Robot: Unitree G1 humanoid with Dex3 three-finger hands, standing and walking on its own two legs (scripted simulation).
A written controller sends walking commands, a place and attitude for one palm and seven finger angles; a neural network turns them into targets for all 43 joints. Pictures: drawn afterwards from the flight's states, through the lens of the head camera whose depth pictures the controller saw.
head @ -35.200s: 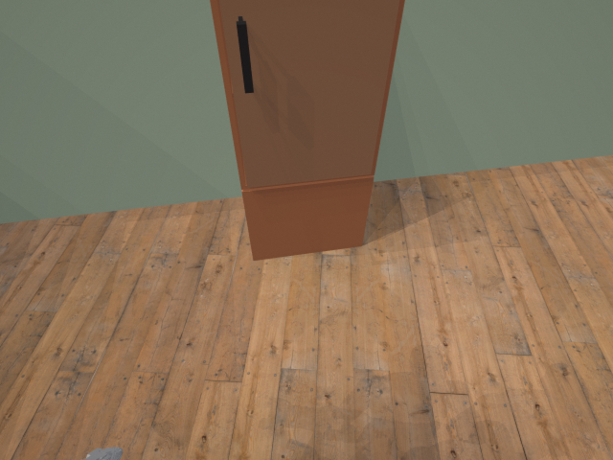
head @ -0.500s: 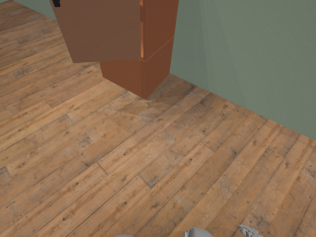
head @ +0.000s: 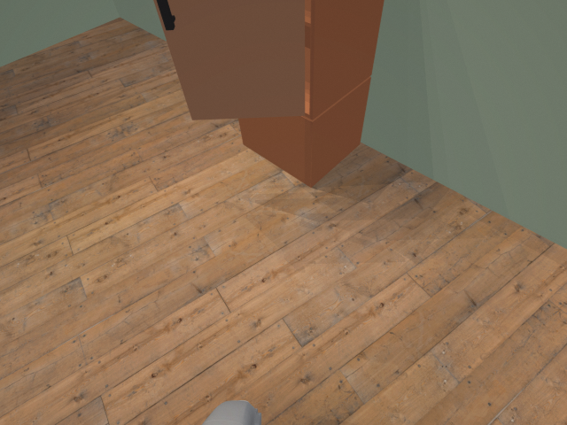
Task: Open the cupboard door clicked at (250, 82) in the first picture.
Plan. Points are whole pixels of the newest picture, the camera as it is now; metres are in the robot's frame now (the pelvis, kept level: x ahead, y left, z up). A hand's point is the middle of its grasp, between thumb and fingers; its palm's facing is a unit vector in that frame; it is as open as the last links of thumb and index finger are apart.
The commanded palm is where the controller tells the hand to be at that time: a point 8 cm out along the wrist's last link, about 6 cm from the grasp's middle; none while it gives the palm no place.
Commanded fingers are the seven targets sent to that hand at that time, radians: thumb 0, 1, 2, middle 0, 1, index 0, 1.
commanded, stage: take the last steps up to it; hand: left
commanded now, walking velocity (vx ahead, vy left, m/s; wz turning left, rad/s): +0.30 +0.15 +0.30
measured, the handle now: out of the picture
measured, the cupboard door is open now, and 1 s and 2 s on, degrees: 43 43 43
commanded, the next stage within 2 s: come to a stop and stand still in 1.66 s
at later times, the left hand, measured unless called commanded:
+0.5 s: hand out of the picture +0.07 +0.26 -0.17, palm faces +0.16 -0.97 -0.17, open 7.4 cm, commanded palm none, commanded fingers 0.00 0.90 0.90 -0.20 -0.30 -0.20 -0.30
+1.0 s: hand (167, 322) +0.30 +0.25 -0.16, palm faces +0.19 -0.96 -0.22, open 7.0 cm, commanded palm none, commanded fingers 0.00 0.90 0.90 -0.20 -0.30 -0.20 -0.30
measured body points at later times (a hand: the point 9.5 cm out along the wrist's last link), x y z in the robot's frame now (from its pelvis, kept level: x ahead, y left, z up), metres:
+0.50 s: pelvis +0.06 +0.08 +0.00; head +0.08 +0.09 +0.45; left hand +0.06 +0.32 -0.16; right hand +0.08 -0.15 -0.15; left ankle +0.00 +0.13 -0.74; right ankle +0.10 -0.06 -0.66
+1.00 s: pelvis +0.25 +0.05 +0.00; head +0.28 +0.05 +0.45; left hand +0.29 +0.30 -0.14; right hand +0.25 -0.16 -0.16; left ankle +0.22 +0.20 -0.66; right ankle +0.25 -0.02 -0.74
